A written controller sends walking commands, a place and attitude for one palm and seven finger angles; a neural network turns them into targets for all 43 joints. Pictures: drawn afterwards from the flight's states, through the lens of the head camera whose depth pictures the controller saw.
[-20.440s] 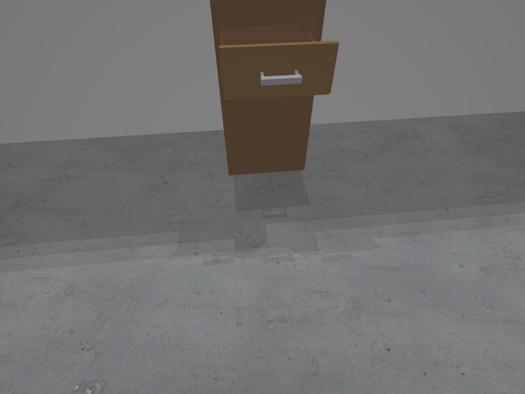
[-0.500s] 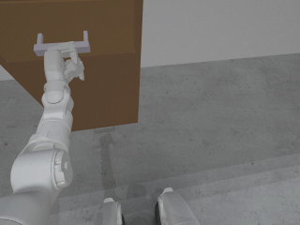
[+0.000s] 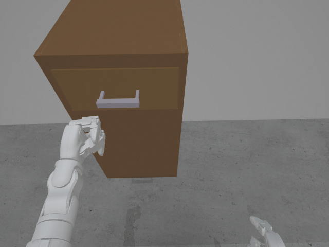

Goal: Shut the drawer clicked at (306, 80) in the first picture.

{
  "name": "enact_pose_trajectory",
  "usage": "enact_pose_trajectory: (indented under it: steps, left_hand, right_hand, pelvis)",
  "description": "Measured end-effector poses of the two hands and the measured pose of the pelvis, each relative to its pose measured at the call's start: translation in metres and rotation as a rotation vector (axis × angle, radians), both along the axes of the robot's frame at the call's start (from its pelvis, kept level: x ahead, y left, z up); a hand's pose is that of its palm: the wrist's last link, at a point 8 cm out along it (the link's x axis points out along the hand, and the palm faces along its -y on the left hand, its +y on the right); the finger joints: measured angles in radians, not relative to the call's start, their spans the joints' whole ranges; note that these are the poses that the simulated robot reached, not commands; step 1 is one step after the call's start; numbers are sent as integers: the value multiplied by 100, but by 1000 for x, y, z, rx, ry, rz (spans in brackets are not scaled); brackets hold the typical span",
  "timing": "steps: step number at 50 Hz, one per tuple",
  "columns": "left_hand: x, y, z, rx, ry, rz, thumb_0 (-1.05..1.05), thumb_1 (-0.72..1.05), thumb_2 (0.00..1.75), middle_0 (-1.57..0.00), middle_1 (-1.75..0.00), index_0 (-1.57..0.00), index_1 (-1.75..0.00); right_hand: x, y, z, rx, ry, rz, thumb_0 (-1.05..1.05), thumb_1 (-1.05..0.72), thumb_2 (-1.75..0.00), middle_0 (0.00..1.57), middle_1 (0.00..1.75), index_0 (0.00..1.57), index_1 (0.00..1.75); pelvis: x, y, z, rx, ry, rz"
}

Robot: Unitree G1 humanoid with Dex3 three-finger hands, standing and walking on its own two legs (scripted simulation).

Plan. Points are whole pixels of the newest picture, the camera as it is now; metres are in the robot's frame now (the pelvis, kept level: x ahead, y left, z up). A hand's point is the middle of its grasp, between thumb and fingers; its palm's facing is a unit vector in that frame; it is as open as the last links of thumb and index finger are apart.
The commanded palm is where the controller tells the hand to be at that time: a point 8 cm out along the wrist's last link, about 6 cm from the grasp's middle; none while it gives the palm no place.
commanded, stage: draw the hand back to the body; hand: left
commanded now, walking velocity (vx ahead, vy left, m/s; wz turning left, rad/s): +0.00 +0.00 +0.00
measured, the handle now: (119, 98) +0.56 +0.17 +0.00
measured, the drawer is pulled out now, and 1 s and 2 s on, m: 0.00 0.00 0.00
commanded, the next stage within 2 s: step back with the hand held close in 0.90 s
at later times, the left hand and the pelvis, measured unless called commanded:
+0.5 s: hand (34, 184) +0.21 +0.22 +0.16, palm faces +0.30 -0.90 -0.31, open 3.3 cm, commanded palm +0.16 +0.26 +0.18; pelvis -0.02 +0.00 +0.03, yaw +0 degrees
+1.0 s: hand out of the picture +0.15 +0.24 +0.19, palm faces +0.43 -0.82 -0.38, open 3.3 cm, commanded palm +0.10 +0.28 +0.21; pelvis -0.03 +0.00 +0.04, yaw +1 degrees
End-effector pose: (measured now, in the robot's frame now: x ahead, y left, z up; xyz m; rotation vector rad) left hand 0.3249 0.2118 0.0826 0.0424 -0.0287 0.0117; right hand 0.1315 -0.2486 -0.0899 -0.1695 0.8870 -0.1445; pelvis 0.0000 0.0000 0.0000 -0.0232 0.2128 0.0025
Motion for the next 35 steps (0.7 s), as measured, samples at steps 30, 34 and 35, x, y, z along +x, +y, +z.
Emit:
enact_pose_trajectory:
  steps: [30,34,35]
  left_hand:
    - [-178,59,113,336,-93,339,2,90,90,-140,-160,-140,-160]
    - [-199,63,128,384,-124,374,2,90,90,-140,-160,-140,-160]
    - [-204,65,131,396,-130,381,1,90,90,-140,-160,-140,-160]
  right_hand:
    - [22,42,48,11,-205,130,1,-91,-90,21,30,20,30]
    - [19,39,48,7,-216,128,1,-91,-90,21,30,20,30]
    - [19,38,48,6,-220,126,1,-91,-90,21,30,20,30]
  pelvis:
    - [-23,1,36,20,-290,5]
    - [-23,2,37,18,-298,5]
    - [-24,2,37,17,-299,4]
